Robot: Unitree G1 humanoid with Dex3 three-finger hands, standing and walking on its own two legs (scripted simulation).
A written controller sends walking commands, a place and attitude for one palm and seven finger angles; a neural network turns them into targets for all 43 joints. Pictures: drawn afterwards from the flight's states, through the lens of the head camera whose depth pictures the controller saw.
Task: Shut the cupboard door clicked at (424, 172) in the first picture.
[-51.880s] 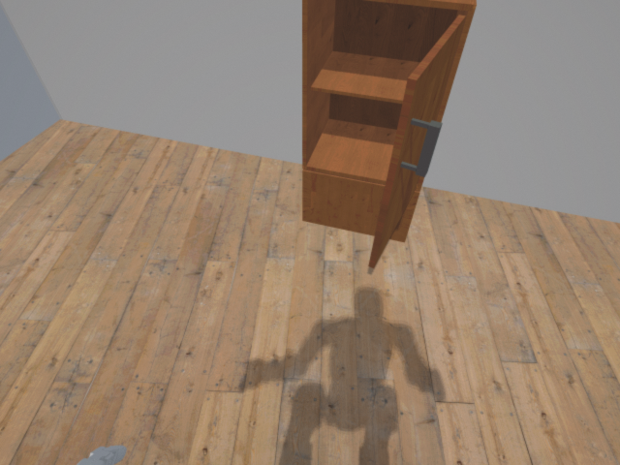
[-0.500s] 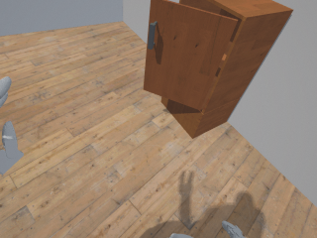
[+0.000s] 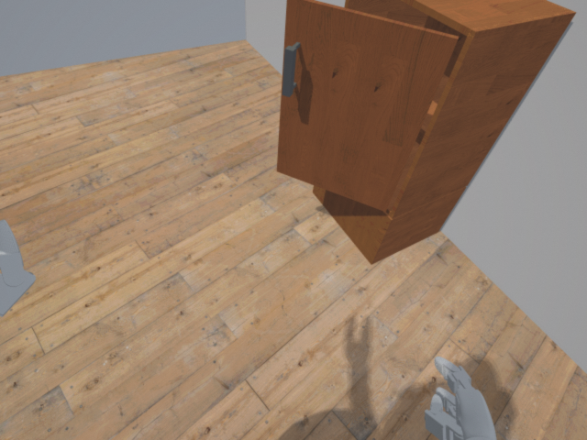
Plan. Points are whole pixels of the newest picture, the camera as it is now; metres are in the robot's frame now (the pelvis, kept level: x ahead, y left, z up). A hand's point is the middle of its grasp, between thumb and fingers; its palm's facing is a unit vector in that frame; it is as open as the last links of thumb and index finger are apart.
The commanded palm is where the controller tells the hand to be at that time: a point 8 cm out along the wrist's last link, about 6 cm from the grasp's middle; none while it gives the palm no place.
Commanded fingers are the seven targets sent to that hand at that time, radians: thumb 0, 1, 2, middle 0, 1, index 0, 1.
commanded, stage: stop stepping back and stand still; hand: left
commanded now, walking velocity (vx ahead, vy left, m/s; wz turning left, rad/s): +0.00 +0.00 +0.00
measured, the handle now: (292, 69) +1.03 +0.06 -0.01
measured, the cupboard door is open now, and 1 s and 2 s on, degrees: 36 36 36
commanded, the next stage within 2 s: let the arm hang, fingers relaxed in 0.34 s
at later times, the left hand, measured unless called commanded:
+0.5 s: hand (61, 295) +0.23 +0.27 +0.13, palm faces +0.30 -0.82 -0.49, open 7.4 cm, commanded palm none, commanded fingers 0.00 0.90 0.90 -0.20 -0.30 -0.20 -0.30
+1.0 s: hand out of the picture -0.09 +0.23 -0.16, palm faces +0.02 -0.97 -0.23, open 7.2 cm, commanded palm none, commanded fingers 0.00 0.90 0.90 -0.20 -0.30 -0.20 -0.30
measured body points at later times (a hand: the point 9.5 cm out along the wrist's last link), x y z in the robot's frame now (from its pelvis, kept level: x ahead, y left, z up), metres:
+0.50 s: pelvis +0.01 +0.01 +0.00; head +0.00 +0.00 +0.45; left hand +0.21 +0.31 +0.15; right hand +0.16 -0.24 -0.09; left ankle +0.03 +0.12 -0.73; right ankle -0.05 -0.09 -0.73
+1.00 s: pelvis -0.03 +0.04 +0.01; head -0.01 +0.04 +0.46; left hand -0.09 +0.28 -0.14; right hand -0.03 -0.20 -0.14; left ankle +0.03 +0.12 -0.73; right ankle -0.05 -0.09 -0.73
